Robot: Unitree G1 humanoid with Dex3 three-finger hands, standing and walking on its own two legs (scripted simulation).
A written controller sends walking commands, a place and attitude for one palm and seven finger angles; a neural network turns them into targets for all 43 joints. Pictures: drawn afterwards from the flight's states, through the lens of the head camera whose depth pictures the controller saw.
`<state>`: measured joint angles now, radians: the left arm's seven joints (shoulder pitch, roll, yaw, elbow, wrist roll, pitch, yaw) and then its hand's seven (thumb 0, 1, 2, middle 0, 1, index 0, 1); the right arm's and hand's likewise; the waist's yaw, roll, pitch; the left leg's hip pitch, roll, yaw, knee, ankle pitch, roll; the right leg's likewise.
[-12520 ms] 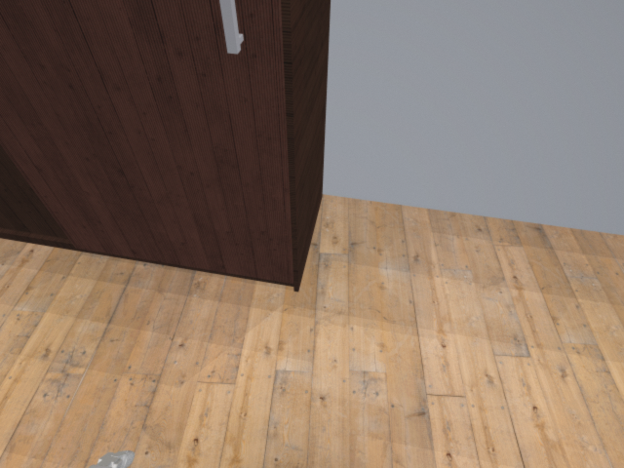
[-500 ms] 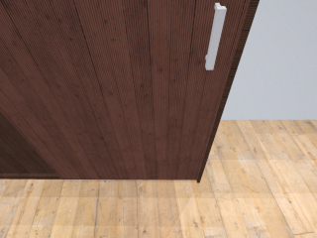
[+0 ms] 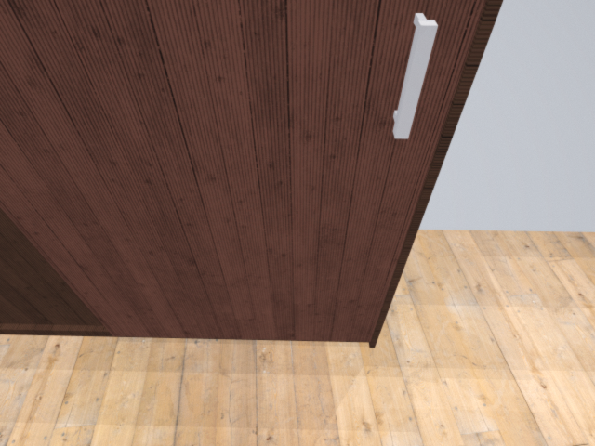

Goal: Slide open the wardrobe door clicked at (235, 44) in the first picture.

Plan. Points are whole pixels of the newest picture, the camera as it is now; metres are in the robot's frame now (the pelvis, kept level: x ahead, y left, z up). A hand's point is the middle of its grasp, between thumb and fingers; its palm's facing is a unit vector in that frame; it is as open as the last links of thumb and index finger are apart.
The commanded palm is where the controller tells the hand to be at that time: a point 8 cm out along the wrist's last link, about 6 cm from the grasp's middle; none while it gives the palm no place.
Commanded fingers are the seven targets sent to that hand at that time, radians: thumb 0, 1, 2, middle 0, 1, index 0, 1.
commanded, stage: shuffle to correct the standing spot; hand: right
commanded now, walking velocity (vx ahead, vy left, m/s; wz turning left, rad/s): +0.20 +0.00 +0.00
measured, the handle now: (409, 79) +0.56 -0.13 +0.23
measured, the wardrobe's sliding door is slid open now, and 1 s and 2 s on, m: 0.00 0.00 0.00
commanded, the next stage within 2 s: come to a stop and stand still in 0.28 s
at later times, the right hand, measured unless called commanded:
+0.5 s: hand out of the picture +0.07 -0.16 -0.18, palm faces +0.02 +0.98 -0.18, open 7.4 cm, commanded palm none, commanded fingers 0.00 -0.90 -0.90 0.20 0.30 0.20 0.30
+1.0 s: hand out of the picture +0.13 -0.17 -0.17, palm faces +0.03 +0.96 -0.27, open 7.4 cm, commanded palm none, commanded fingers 0.00 -0.90 -0.90 0.20 0.30 0.20 0.30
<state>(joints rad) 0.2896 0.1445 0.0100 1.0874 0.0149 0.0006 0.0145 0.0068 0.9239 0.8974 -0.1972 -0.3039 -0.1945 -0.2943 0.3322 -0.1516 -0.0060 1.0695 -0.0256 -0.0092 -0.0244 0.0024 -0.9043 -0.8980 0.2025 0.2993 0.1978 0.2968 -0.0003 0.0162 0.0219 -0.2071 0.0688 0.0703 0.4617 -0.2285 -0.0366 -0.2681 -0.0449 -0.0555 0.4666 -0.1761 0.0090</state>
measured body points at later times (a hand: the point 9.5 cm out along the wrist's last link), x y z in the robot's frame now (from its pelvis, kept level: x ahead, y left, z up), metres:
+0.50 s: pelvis +0.09 +0.01 -0.01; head +0.11 +0.01 +0.44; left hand +0.04 +0.21 -0.17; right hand +0.07 -0.21 -0.17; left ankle +0.05 +0.11 -0.74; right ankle +0.05 -0.12 -0.74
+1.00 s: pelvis +0.09 +0.02 -0.01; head +0.11 +0.03 +0.44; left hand +0.16 +0.25 -0.17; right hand +0.13 -0.22 -0.15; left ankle +0.08 +0.12 -0.74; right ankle +0.09 -0.11 -0.74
